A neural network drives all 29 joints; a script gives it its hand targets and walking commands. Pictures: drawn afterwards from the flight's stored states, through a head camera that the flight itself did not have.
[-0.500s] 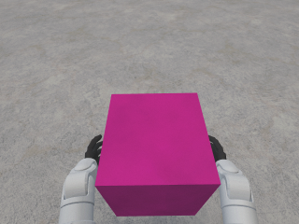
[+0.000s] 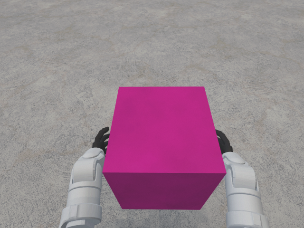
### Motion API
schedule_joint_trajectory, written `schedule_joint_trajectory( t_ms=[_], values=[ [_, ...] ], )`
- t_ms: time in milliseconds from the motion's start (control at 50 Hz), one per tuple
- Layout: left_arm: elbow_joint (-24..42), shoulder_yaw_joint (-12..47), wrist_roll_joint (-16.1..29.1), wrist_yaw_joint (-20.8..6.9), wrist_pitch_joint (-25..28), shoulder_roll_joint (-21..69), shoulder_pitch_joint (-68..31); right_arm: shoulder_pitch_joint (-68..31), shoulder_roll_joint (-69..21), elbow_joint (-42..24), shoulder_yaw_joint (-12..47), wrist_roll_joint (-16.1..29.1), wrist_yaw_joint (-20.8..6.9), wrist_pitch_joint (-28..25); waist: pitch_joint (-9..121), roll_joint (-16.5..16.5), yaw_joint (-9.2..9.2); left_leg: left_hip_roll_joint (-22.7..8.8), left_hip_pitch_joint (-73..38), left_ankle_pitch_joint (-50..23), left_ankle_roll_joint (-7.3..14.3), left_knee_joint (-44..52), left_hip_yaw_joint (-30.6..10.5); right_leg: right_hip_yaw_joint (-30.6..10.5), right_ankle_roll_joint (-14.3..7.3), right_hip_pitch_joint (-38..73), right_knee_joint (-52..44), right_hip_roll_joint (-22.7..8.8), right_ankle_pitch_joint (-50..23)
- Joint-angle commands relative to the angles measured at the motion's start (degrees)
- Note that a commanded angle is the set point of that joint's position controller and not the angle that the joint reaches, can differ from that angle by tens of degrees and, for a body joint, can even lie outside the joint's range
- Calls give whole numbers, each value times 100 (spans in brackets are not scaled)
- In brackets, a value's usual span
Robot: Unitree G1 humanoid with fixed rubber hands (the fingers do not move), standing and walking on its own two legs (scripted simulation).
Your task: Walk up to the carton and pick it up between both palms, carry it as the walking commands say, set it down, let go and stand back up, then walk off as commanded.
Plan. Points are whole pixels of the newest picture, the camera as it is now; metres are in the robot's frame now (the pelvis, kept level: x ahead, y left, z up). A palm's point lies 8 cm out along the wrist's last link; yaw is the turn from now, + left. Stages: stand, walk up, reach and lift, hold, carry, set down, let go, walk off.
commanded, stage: reach and lift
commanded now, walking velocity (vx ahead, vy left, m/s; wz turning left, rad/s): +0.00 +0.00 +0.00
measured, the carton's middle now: (161, 150) +0.33 -0.01 -0.01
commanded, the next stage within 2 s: hold in 0.56 s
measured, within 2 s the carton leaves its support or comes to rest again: neither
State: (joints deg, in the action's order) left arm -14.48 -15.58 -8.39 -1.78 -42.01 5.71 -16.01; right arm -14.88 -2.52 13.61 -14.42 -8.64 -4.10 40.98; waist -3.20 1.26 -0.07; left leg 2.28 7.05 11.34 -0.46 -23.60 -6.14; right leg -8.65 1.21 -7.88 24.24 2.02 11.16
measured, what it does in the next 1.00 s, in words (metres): stands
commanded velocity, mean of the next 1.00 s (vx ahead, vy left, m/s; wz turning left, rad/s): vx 0.00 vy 0.00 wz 0.00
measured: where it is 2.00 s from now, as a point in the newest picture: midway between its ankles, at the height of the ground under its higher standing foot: outside the picture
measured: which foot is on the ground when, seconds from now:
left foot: down 0.00-1.00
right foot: down 0.00-1.00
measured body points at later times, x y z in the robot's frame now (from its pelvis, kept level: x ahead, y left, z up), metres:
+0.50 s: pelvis +0.02 +0.00 +0.00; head +0.00 -0.01 +0.45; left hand +0.29 +0.17 +0.02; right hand +0.30 -0.17 +0.02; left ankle +0.02 +0.13 -0.74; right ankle +0.03 -0.13 -0.74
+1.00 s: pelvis +0.01 +0.00 +0.00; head -0.01 -0.01 +0.45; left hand +0.28 +0.18 +0.02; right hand +0.29 -0.17 +0.02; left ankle +0.02 +0.13 -0.74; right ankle +0.03 -0.13 -0.74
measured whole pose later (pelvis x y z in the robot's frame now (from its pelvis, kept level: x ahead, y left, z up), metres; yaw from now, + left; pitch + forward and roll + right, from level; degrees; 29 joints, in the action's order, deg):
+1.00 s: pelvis +0.01 +0.00 +0.00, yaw +1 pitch -7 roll +0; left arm -7.6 -12.6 -6.5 -2.7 -43.3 5.0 -8.3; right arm -6.7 -4.9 5.6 -12.3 -8.5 -3.4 42.3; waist -3.7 1.1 -0.7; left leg 2.2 3.5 11.6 -0.3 -21.8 -6.6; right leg -7.8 1.0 -3.9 21.9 1.8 11.3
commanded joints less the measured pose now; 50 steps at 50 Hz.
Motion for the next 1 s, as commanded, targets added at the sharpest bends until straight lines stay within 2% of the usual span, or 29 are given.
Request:
schedule_joint_trajectory(
  t_ms=[0,300,420,660,980],
  values=[
    [731,3799,1019,-1226,249,5091,-3451,-3953,-5150,-1038,3906,1250,-1172,-257,2392,-191,-65,335,-627,-655,0,459,345,518,-113,539,-479,346,-597],
    [1445,4078,1149,-1257,183,4823,-2709,-3016,-5000,-1649,4155,1258,-1007,-145,2320,-142,-49,363,-945,-1661,-3,508,301,500,-76,891,-562,382,-1722],
    [1764,4147,1149,-1213,161,4588,-2334,-2609,-4819,-1895,4193,1214,-909,-110,2196,-155,-39,383,-957,-1766,-1,540,296,499,-68,984,-597,392,-1874],
    [1940,4119,1104,-1142,192,4265,-2183,-2455,-4598,-2037,4179,1166,-832,-117,1902,-154,-72,404,-824,-1339,11,549,336,511,-72,891,-619,383,-1425],
    [1692,4049,1080,-1147,201,4385,-2460,-2694,-4615,-1854,4070,1133,-862,-138,1925,-106,-43,380,-707,-919,13,525,344,552,-109,772,-537,362,-929]
  ],
)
